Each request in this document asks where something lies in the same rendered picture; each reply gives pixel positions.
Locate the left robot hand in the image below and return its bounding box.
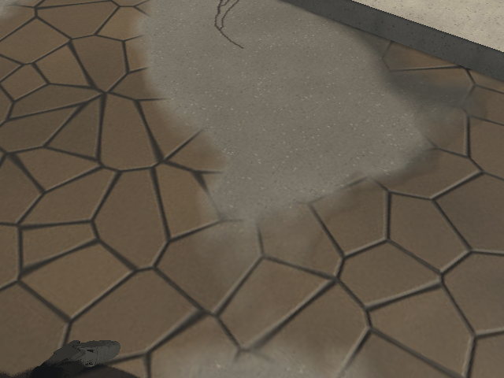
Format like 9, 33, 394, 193
26, 340, 120, 378

